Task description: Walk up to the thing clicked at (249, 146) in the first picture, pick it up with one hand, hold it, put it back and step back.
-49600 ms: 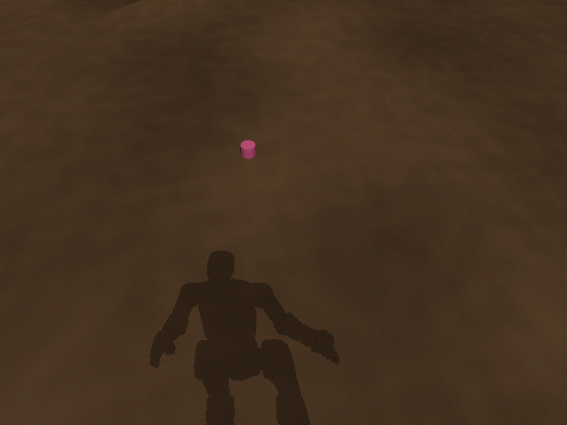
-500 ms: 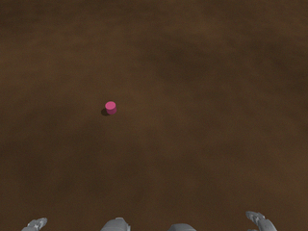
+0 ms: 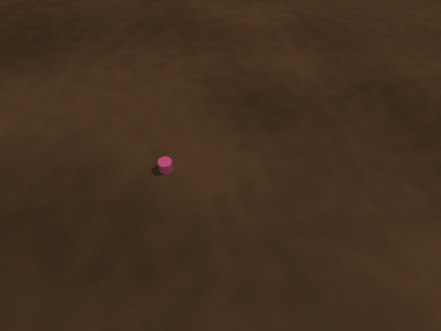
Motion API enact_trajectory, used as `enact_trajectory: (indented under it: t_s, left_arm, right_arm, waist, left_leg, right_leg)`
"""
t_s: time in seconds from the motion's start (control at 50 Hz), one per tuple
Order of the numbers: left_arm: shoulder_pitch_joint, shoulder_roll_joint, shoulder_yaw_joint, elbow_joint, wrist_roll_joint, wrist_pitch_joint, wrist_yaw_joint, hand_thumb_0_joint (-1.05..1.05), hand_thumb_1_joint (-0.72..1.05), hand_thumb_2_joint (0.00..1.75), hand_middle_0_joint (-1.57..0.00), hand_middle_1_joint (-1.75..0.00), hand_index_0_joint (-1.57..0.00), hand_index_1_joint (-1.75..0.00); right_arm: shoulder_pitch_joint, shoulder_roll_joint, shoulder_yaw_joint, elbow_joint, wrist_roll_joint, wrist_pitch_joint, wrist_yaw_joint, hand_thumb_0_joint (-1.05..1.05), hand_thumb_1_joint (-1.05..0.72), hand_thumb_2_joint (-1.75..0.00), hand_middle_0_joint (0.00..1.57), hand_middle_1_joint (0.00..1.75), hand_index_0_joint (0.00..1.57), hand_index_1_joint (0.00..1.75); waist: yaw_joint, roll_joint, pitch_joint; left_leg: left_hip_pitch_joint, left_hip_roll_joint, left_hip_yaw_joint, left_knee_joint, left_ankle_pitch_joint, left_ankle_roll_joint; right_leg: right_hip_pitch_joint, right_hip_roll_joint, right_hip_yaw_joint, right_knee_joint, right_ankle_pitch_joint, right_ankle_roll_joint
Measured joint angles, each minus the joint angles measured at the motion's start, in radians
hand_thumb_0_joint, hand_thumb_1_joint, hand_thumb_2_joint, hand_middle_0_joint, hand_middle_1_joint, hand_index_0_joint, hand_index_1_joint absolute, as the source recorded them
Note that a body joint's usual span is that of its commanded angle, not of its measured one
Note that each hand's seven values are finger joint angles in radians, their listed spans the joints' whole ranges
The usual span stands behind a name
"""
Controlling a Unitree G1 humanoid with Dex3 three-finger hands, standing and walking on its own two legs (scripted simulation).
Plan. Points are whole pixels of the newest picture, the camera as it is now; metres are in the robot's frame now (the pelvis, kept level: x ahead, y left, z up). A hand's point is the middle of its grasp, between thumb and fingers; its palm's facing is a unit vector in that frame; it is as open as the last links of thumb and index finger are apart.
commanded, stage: step back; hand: left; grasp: from above
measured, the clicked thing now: (165, 165) +1.06 +0.27 -0.73
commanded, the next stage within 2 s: stand in 0.48 s
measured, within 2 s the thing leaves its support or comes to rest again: neither
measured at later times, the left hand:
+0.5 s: hand out of the picture +0.13 +0.27 -0.14, palm faces +0.03 -0.94 -0.35, open 7.3 cm
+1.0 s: hand out of the picture +0.08 +0.25 -0.14, palm faces +0.00 -0.94 -0.33, open 7.3 cm
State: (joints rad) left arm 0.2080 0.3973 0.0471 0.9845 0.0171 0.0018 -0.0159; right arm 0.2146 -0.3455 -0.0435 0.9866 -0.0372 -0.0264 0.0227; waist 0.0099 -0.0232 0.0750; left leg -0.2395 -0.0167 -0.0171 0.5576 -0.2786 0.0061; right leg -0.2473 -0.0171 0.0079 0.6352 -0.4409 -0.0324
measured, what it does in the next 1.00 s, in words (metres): stands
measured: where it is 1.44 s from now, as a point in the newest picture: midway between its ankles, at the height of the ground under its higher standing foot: outside the picture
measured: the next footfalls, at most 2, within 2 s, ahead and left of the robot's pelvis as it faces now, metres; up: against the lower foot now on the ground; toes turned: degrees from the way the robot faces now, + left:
none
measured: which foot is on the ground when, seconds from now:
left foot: down 0.00-1.00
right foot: down 0.00-1.00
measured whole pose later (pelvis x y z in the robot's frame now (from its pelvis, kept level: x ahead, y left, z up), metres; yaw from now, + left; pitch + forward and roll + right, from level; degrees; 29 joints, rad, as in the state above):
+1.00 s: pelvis +0.01 +0.00 +0.02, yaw +1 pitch -3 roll +0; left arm 0.10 0.34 0.00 1.14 0.01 -0.01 -0.01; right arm 0.08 -0.35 -0.01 1.14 -0.01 -0.02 0.02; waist 0.00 0.01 0.07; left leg -0.13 0.00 0.00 0.32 -0.13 0.00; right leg -0.07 -0.01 -0.01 0.30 -0.18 0.01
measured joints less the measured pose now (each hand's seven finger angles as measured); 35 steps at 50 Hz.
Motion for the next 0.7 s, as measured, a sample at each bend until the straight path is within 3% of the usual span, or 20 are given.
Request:
enact_trajectory:
  t_s: [0.04, 0.08, 0.14, 0.16, 0.22, 0.48, 0.7]
  left_arm:
    - [-0.016, -0.012, 0.002, 0.007, 0.004, -0.014, 0.004, 0.01, 0.91, 0.90, -0.21, -0.30, -0.21, -0.30]
    - [-0.022, -0.023, -0.001, 0.005, 0.011, -0.026, 0.005, 0.01, 0.91, 0.90, -0.21, -0.30, -0.21, -0.30]
    - [-0.033, -0.032, -0.003, 0.000, 0.014, -0.031, 0.005, 0.01, 0.91, 0.90, -0.21, -0.30, -0.21, -0.30]
    - [-0.037, -0.035, -0.005, 0.000, 0.013, -0.032, 0.006, 0.01, 0.91, 0.90, -0.21, -0.30, -0.21, -0.30]
    - [-0.052, -0.038, -0.013, 0.004, 0.006, -0.024, 0.007, 0.01, 0.91, 0.90, -0.21, -0.30, -0.21, -0.30]
    - [-0.110, -0.033, -0.027, 0.036, -0.009, -0.019, 0.018, 0.01, 0.91, 0.90, -0.21, -0.30, -0.21, -0.30]
    - [-0.136, -0.055, -0.046, 0.110, -0.018, -0.010, 0.018, 0.00, 0.91, 0.90, -0.21, -0.30, -0.21, -0.30]
  right_arm:
    - [-0.011, -0.005, 0.000, 0.003, 0.008, 0.010, -0.002, 0.01, -0.90, -0.90, 0.20, 0.30, 0.21, 0.30]
    - [-0.016, -0.010, 0.000, 0.010, 0.013, 0.020, -0.005, 0.01, -0.90, -0.90, 0.20, 0.30, 0.21, 0.30]
    - [-0.023, -0.016, -0.002, 0.019, 0.012, 0.018, -0.008, 0.01, -0.90, -0.90, 0.20, 0.30, 0.21, 0.30]
    - [-0.026, -0.020, -0.003, 0.022, 0.013, 0.012, -0.008, 0.01, -0.90, -0.90, 0.20, 0.30, 0.21, 0.30]
    - [-0.037, -0.025, -0.008, 0.031, 0.009, -0.007, -0.011, 0.01, -0.90, -0.90, 0.20, 0.30, 0.21, 0.30]
    - [-0.134, 0.001, 0.008, 0.058, 0.022, 0.001, -0.018, 0.01, -0.90, -0.90, 0.20, 0.30, 0.21, 0.30]
    - [-0.175, 0.006, 0.034, 0.098, 0.034, 0.001, -0.015, 0.01, -0.90, -0.90, 0.20, 0.30, 0.21, 0.30]
  waist:
    - [-0.005, 0.028, 0.005]
    - [-0.003, 0.048, -0.009]
    - [0.005, 0.040, -0.016]
    - [0.006, 0.040, -0.014]
    - [0.004, 0.030, -0.007]
    - [0.004, 0.020, 0.001]
    - [-0.001, 0.025, 0.010]
  left_leg:
    - [-0.005, 0.022, -0.017, 0.030, -0.018, -0.012]
    - [-0.022, 0.023, -0.043, 0.075, -0.080, -0.005]
    - [-0.046, 0.003, -0.023, 0.143, -0.162, 0.001]
    - [-0.042, 0.004, -0.011, 0.120, -0.151, 0.003]
    - [-0.008, -0.002, 0.009, 0.012, 0.021, 0.007]
    - [0.021, 0.010, 0.015, -0.023, -0.005, 0.009]
    - [0.105, 0.009, 0.021, -0.173, 0.079, 0.004]
  right_leg:
    - [0.034, 0.018, -0.020, -0.073, 0.144, 0.015]
    - [0.041, 0.030, -0.033, -0.081, 0.143, 0.020]
    - [0.046, 0.011, -0.034, -0.069, 0.117, 0.018]
    - [0.049, 0.004, -0.036, -0.067, 0.113, 0.023]
    - [0.053, -0.018, -0.034, -0.044, 0.091, 0.044]
    - [0.101, -0.003, -0.021, -0.135, 0.120, 0.048]
    - [0.175, -0.003, -0.015, -0.271, 0.200, 0.050]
